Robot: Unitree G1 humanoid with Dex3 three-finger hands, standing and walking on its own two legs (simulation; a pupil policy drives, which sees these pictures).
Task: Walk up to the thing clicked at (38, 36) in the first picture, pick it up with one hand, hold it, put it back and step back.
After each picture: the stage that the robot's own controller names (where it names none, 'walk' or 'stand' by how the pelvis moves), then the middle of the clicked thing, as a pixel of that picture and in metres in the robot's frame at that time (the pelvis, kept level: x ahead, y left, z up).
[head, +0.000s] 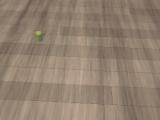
stand; (39, 36) +1.51 +0.50 -0.72
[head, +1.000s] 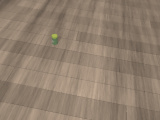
walk; (54, 39) +1.41 +0.23 -0.70
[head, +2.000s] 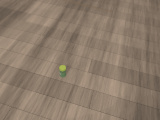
walk; (62, 71) +0.94 +0.14 -0.71
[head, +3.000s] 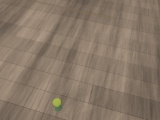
walk; (57, 104) +0.56 +0.17 -0.71
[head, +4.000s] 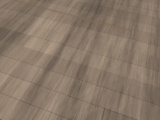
stand; out of the picture +0.35 +0.13 -0.70
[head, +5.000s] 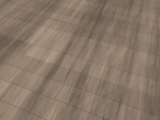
stand; out of the picture +0.34 +0.14 -0.72
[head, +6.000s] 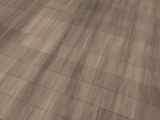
stand; out of the picture +0.35 +0.15 -0.72
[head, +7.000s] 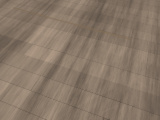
stand; out of the picture +0.33 +0.14 -0.73
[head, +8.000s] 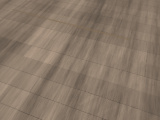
stand; out of the picture +0.33 +0.16 -0.73
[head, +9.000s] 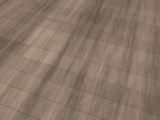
stand; out of the picture +0.32 +0.16 -0.73
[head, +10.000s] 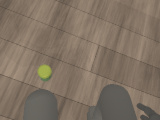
go down; (45, 73) +0.41 +0.13 -0.40
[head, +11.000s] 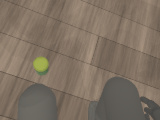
go down; (41, 66) +0.43 +0.13 -0.33
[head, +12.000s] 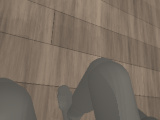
close in; out of the picture +0.43 +0.17 -0.24
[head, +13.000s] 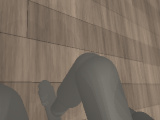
close; out of the picture +0.43 +0.19 -0.24
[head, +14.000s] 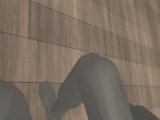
lift; out of the picture +0.40 +0.19 -0.24
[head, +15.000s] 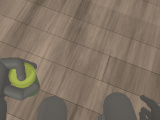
lift; (26, 81) +0.33 +0.18 -0.03
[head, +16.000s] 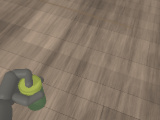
hold; (33, 93) +0.31 +0.17 +0.01
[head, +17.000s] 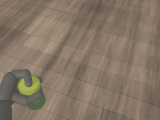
hold; (32, 93) +0.32 +0.17 +0.00
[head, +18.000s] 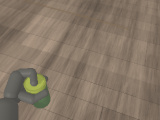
crouch; (38, 91) +0.32 +0.15 +0.00
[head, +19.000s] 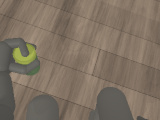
crouch; (27, 60) +0.42 +0.16 -0.09
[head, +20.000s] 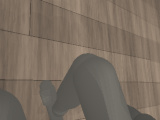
lower; out of the picture +0.45 +0.23 -0.24
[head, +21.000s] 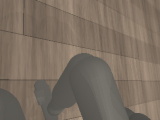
lower; out of the picture +0.45 +0.23 -0.25
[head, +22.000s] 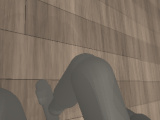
lower; out of the picture +0.45 +0.23 -0.25
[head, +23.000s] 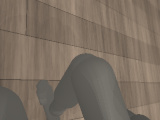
lower; out of the picture +0.45 +0.22 -0.25
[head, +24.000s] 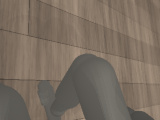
loosen; out of the picture +0.44 +0.20 -0.25
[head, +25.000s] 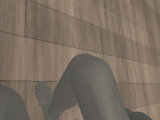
withdraw; out of the picture +0.43 +0.20 -0.25
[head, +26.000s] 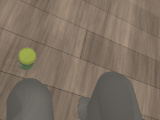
walk; (26, 59) +0.44 +0.16 -0.28
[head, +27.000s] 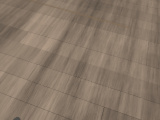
stand; out of the picture +0.35 +0.12 -0.65
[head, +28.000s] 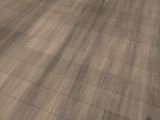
stand; out of the picture +0.36 +0.13 -0.67
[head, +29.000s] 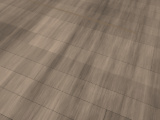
stand; out of the picture +0.37 +0.13 -0.68
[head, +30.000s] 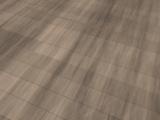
walk; out of the picture +0.37 +0.13 -0.72
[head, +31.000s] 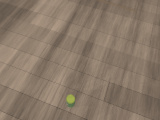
walk; (70, 101) +0.49 +0.07 -0.70
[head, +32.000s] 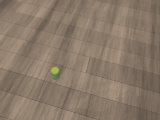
walk; (55, 73) +0.74 +0.19 -0.70
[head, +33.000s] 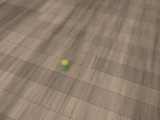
stand; (64, 65) +1.02 +0.17 -0.70
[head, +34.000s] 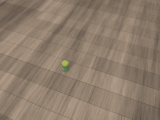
stand; (65, 66) +1.00 +0.16 -0.73
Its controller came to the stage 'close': yes
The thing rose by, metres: 0.72
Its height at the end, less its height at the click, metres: +0.00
